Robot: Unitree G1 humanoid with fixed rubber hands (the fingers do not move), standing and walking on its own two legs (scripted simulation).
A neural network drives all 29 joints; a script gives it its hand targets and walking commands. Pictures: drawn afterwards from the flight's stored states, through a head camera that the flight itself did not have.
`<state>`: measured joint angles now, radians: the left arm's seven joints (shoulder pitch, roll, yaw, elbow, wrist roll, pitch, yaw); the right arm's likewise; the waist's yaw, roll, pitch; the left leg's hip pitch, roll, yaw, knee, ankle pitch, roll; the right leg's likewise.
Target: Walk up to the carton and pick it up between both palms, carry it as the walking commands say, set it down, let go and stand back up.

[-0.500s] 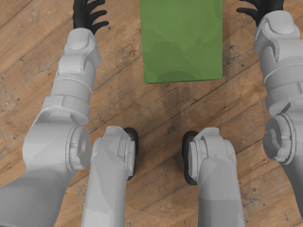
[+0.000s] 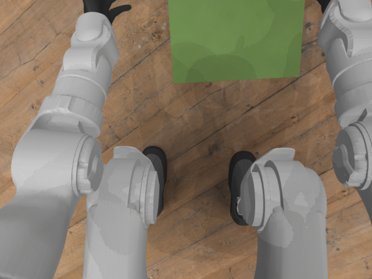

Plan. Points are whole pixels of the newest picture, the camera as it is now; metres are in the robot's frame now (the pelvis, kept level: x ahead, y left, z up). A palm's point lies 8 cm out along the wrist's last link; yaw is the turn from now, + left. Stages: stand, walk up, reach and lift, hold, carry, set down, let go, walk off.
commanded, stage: reach and lift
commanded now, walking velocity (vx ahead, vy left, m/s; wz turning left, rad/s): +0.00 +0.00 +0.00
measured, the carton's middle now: (226, 3) +0.56 -0.06 -0.26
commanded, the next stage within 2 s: none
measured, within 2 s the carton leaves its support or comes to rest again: leaves its support in 1.54 s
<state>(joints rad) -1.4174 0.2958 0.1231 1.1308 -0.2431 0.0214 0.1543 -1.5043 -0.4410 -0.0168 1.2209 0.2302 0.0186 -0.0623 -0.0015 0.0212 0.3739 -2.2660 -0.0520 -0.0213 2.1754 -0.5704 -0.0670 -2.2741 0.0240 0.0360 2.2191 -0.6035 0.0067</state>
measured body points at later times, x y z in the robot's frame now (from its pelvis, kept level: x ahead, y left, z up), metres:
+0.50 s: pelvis -0.01 +0.00 +0.00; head +0.37 -0.03 +0.23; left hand +0.55 +0.13 -0.20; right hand +0.55 -0.20 -0.19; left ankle +0.12 +0.13 -0.33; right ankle +0.10 -0.12 -0.33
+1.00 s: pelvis +0.00 +0.00 +0.00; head +0.37 -0.03 +0.24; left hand +0.56 +0.10 -0.19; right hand +0.56 -0.19 -0.19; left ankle +0.12 +0.13 -0.33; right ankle +0.10 -0.12 -0.33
